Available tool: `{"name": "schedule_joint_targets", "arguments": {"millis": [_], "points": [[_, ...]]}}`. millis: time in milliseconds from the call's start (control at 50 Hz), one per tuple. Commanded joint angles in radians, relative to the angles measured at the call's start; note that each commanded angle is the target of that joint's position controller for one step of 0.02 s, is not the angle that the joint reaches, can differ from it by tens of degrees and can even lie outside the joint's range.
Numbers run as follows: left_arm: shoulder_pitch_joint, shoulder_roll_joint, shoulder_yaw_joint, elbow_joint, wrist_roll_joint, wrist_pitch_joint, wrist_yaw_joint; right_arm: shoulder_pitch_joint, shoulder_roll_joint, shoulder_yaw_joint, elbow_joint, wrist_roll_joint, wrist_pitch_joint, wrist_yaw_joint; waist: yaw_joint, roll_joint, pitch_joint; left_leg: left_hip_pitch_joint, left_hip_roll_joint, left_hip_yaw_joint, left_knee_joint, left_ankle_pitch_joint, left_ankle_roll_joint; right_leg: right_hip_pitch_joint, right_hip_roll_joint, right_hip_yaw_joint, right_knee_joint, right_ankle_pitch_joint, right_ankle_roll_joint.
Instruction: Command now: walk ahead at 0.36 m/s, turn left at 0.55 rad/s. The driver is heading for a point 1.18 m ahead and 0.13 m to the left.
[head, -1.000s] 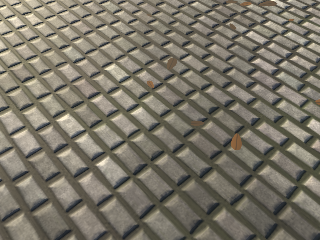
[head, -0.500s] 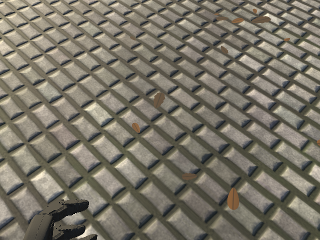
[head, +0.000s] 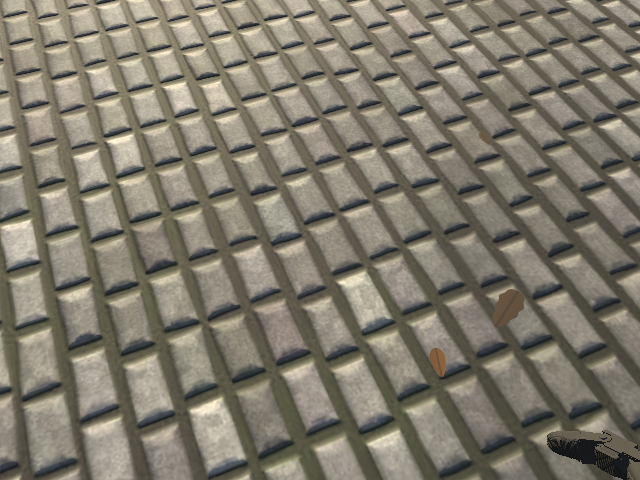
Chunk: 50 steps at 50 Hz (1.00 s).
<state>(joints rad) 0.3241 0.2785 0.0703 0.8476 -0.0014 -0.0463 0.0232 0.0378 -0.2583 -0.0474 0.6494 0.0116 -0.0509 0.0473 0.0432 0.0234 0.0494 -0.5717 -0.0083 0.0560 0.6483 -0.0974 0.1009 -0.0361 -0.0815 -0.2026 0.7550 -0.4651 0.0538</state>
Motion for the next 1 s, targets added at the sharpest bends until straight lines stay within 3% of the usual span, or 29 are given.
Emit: {"name": "schedule_joint_targets", "arguments": {"millis": [20, 40, 60, 80, 100, 120, 140, 240, 360, 400, 420, 440, 460, 480, 500, 520, 540, 620, 700, 740, 760, 780, 800, 820, 840, 880, 920, 940, 1000], "points": [[-0.01, 0.129, 0.004, -0.152, -0.005, -0.07, -0.016, 0.312, -0.275, -0.09, -0.048, -0.023, 0.001, -0.018, -0.159, 0.113, -0.539, 0.985, 0.366, -0.785, -0.236, 0.431, 0.334, -0.671, 0.11, 0.316, 0.766, -0.133, 0.01], [-0.078, 0.13, 0.003, -0.181, -0.029, -0.076, -0.019, 0.263, -0.221, -0.076, -0.053, -0.021, -0.002, -0.02, -0.146, 0.077, -0.429, 0.894, 0.33, -0.611, -0.206, 0.524, 0.293, -0.714, 0.063, 0.316, 0.742, -0.074, -0.004], [-0.096, 0.121, 0.001, -0.179, -0.013, -0.074, -0.008, 0.216, -0.187, -0.07, -0.053, -0.002, -0.005, -0.02, -0.106, -0.03, -0.289, 0.727, 0.272, -0.491, -0.211, 0.551, 0.248, -0.726, 0.025, 0.294, 0.652, -0.02, -0.005], [-0.109, 0.133, 0.008, -0.181, 0.008, -0.065, 0.004, 0.171, -0.16, -0.064, -0.062, 0.009, -0.003, -0.026, -0.075, -0.042, -0.226, 0.592, 0.238, -0.427, -0.235, 0.534, 0.221, -0.69, -0.004, 0.286, 0.578, 0.017, -0.001], [-0.105, 0.138, 0.012, -0.185, 0.016, -0.046, 0.009, 0.146, -0.155, -0.059, -0.07, -0.008, -0.002, -0.029, -0.042, -0.039, -0.182, 0.454, 0.222, -0.401, -0.274, 0.582, 0.218, -0.614, -0.01, 0.283, 0.561, 0.035, -0.002], [-0.081, 0.132, 0.012, -0.193, 0.014, -0.031, 0.011, 0.135, -0.168, -0.064, -0.071, -0.02, -0.002, -0.031, -0.017, 0.003, -0.174, 0.385, 0.225, -0.399, -0.283, 0.627, 0.238, -0.581, -0.005, 0.286, 0.527, 0.029, 0.009], [-0.065, 0.12, 0.008, -0.188, 0.014, -0.021, 0.013, 0.127, -0.169, -0.065, -0.067, -0.019, -0.003, -0.034, -0.004, 0.001, -0.171, 0.341, 0.211, -0.366, -0.287, 0.651, 0.231, -0.563, -0.007, 0.283, 0.467, 0.03, 0.019], [-0.146, 0.068, -0.012, -0.201, 0.022, -0.005, 0.019, 0.13, -0.201, -0.077, -0.052, 0.002, 0.029, -0.069, -0.018, 0.038, -0.229, 0.279, 0.117, -0.29, -0.242, 0.572, 0.149, -0.499, 0.059, 0.262, 0.16, 0.263, 0.045], [-0.267, 0.091, -0.004, -0.242, 0.005, -0.001, 0.002, 0.144, -0.186, -0.074, -0.059, 0.004, 0.068, -0.081, -0.061, 0.115, -0.202, 0.334, 0.112, -0.438, -0.172, 0.284, 0.1, -0.455, 0.115, 0.299, -0.085, 0.271, 0.028], [-0.228, 0.098, 0.007, -0.236, 0.005, -0.013, -0.003, 0.113, -0.175, -0.07, -0.074, 0.009, 0.071, -0.082, -0.026, 0.136, -0.189, 0.349, 0.089, -0.483, -0.12, 0.217, 0.068, -0.367, 0.119, 0.298, -0.255, 0.33, -0.002], [-0.192, 0.112, 0.016, -0.228, 0.01, -0.022, -0.003, 0.103, -0.154, -0.064, -0.084, 0.009, 0.07, -0.082, -0.007, 0.129, -0.185, 0.304, 0.049, -0.473, -0.068, 0.142, 0.032, -0.256, 0.078, 0.307, -0.356, 0.469, -0.032], [-0.157, 0.178, 0.031, -0.234, 0.026, -0.021, 0.007, 0.141, -0.09, -0.046, -0.098, -0.008, 0.066, -0.08, -0.028, -0.012, -0.234, 0.187, -0.026, -0.382, 0.114, -0.131, -0.022, -0.088, -0.132, 0.465, -0.349, 0.702, -0.112], [-0.144, 0.219, 0.042, -0.224, 0.055, -0.004, 0.009, 0.242, -0.086, -0.043, -0.107, -0.004, 0.06, -0.078, -0.087, -0.303, -0.242, -0.034, -0.163, -0.229, 0.313, -0.601, -0.091, 0.036, -0.345, 0.732, -0.367, 0.956, -0.318], [-0.128, 0.174, 0.039, -0.229, 0.037, 0.002, 0.01, 0.268, -0.179, -0.065, -0.089, -0.01, 0.054, -0.071, -0.066, -0.292, -0.271, -0.094, -0.085, -0.208, 0.53, -0.601, -0.137, 0.036, -0.395, 0.819, -0.379, 0.886, -0.391], [-0.149, 0.118, 0.025, -0.243, 0.029, 0.007, 0.016, 0.227, -0.224, -0.082, -0.074, 0.002, 0.062, -0.069, -0.046, -0.196, -0.234, -0.108, -0.053, -0.2, 0.617, -0.523, -0.154, -0.002, -0.327, 0.684, -0.36, 0.805, -0.353], [-0.178, 0.095, 0.019, -0.247, 0.024, 0.015, 0.017, 0.199, -0.208, -0.081, -0.062, 0.004, 0.078, -0.076, -0.046, -0.132, -0.197, -0.101, -0.04, -0.188, 0.637, -0.462, -0.169, -0.054, -0.249, 0.58, -0.359, 0.731, -0.301], [-0.2, 0.091, 0.016, -0.248, 0.014, 0.023, 0.019, 0.18, -0.185, -0.076, -0.068, 0.001, 0.09, -0.08, -0.047, -0.121, -0.169, -0.094, -0.031, -0.188, 0.628, -0.423, -0.177, -0.097, -0.217, 0.531, -0.372, 0.675, -0.278], [-0.221, 0.113, 0.024, -0.231, 0.018, 0.046, 0.02, 0.151, -0.076, -0.037, -0.087, -0.001, 0.092, -0.072, -0.051, -0.183, -0.17, 0.066, -0.029, -0.087, 0.359, -0.38, -0.177, -0.169, -0.131, 0.36, -0.398, 0.704, -0.258], [-0.186, 0.135, 0.031, -0.201, -0.001, 0.054, 0.012, 0.136, -0.084, -0.033, -0.087, -0.005, 0.086, -0.056, -0.023, -0.24, -0.203, 0.216, -0.007, -0.062, 0.067, -0.296, -0.15, -0.147, -0.164, 0.37, -0.385, 0.613, -0.276], [-0.189, 0.126, 0.024, -0.192, -0.014, 0.058, 0.007, 0.182, -0.076, -0.036, -0.062, -0.01, 0.085, -0.047, -0.054, -0.219, -0.182, 0.352, -0.029, -0.025, -0.169, -0.129, -0.111, -0.21, -0.14, 0.35, -0.355, 0.474, -0.238], [-0.139, 0.103, 0.016, -0.17, -0.016, 0.055, 0.003, 0.179, -0.084, -0.037, -0.066, -0.019, 0.085, -0.046, -0.051, -0.192, -0.168, 0.433, -0.021, -0.047, -0.252, -0.077, -0.084, -0.269, -0.112, 0.333, -0.34, 0.368, -0.179], [-0.112, 0.062, 0.002, -0.168, 0.006, 0.048, -0.004, 0.188, -0.133, -0.043, -0.081, -0.033, 0.084, -0.052, -0.031, -0.058, -0.18, 0.524, 0.114, -0.217, -0.281, 0.005, -0.04, -0.363, -0.051, 0.27, -0.226, 0.211, -0.092], [-0.109, 0.007, -0.014, -0.19, 0.029, 0.036, -0.006, 0.128, -0.18, -0.046, -0.091, -0.051, 0.086, -0.053, 0.02, 0.194, -0.15, 0.402, 0.269, -0.37, -0.31, 0.012, 0.062, -0.402, 0.039, 0.173, -0.182, 0.044, -0.023], [-0.171, 0.061, -0.004, -0.194, 0.029, 0.034, 0.001, 0.094, -0.122, -0.034, -0.105, -0.06, 0.075, -0.05, -0.031, 0.181, -0.12, 0.281, 0.271, -0.391, -0.354, -0.125, 0.111, -0.319, 0.025, 0.218, -0.15, 0.039, -0.003], [-0.178, 0.07, 0.002, -0.185, 0.023, 0.034, 0.001, 0.055, -0.08, -0.019, -0.101, -0.058, 0.063, -0.049, -0.011, 0.146, -0.088, 0.263, 0.212, -0.338, -0.344, -0.208, 0.075, -0.285, 0.025, 0.222, -0.188, 0.129, -0.002], [-0.168, 0.065, 0.0, -0.161, 0.036, 0.034, 0.005, 0.07, -0.083, -0.021, -0.079, -0.044, 0.044, -0.049, -0.02, 0.141, -0.08, 0.281, 0.138, -0.27, -0.305, -0.224, 0.004, -0.234, 0.027, 0.222, -0.261, 0.288, 0.007], [-0.134, 0.074, -0.001, -0.147, 0.028, 0.032, 0.002, 0.105, -0.068, -0.014, -0.059, -0.04, 0.037, -0.051, -0.014, 0.119, -0.073, 0.261, 0.12, -0.255, -0.301, -0.2, -0.02, -0.187, 0.012, 0.236, -0.284, 0.33, 0.006], [-0.119, 0.08, 0.001, -0.132, 0.022, 0.03, 0.0, 0.125, -0.055, -0.01, -0.056, -0.04, 0.038, -0.05, -0.022, 0.071, -0.061, 0.258, 0.107, -0.245, -0.301, -0.219, -0.028, -0.185, 0.013, 0.231, -0.281, 0.313, 0.002], [-0.124, 0.065, 0.0, -0.107, 0.022, 0.028, 0.002, 0.131, -0.062, -0.013, -0.045, -0.036, 0.034, -0.051, -0.024, 0.031, -0.042, 0.276, 0.09, -0.227, -0.279, -0.166, -0.031, -0.191, 0.015, 0.233, -0.292, 0.329, 0.004]]}}
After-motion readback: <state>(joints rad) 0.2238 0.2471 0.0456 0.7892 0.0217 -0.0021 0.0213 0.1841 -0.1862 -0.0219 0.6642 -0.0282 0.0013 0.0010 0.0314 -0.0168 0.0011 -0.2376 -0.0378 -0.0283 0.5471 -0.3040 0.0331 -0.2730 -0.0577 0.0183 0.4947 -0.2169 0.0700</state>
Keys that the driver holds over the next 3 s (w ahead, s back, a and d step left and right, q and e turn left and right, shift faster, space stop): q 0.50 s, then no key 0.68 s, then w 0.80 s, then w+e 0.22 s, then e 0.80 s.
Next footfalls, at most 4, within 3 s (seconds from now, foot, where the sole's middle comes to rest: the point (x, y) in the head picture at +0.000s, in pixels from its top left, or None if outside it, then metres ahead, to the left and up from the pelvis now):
0.44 right None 0.31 -0.10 -0.75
0.78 left None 0.17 0.12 -0.75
1.94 left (212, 393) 0.59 0.28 -0.75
2.44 right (284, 268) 0.91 0.16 -0.75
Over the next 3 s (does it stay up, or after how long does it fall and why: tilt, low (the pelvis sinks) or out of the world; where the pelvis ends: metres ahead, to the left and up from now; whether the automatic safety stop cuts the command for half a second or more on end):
stays up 0.82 0.26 0.02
